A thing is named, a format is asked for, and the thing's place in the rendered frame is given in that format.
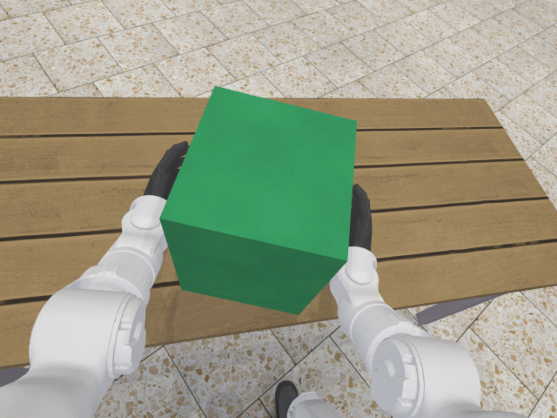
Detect carton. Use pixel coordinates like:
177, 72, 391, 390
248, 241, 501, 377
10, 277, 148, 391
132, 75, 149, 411
159, 86, 357, 315

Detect table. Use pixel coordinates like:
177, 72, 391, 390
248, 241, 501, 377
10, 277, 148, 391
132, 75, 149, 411
0, 97, 557, 387

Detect left robot upper arm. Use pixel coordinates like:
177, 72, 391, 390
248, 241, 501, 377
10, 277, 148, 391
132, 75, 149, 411
0, 287, 146, 418

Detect right robot hand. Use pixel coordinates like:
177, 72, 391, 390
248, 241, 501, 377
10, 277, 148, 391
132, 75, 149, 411
349, 184, 372, 252

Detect robot right forearm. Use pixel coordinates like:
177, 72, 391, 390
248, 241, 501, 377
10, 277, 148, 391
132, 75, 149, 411
330, 246, 481, 396

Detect robot right thigh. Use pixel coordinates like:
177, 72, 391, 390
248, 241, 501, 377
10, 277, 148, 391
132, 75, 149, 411
287, 399, 344, 418

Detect right robot upper arm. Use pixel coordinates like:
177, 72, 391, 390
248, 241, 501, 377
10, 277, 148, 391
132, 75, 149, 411
371, 334, 528, 418

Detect robot left forearm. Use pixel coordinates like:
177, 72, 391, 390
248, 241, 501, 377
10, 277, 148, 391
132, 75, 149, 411
29, 195, 168, 365

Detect left robot hand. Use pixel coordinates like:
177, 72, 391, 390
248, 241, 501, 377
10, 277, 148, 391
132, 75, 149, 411
143, 141, 190, 200

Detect right robot shin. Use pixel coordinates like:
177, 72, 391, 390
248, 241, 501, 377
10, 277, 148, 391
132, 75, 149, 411
288, 392, 318, 411

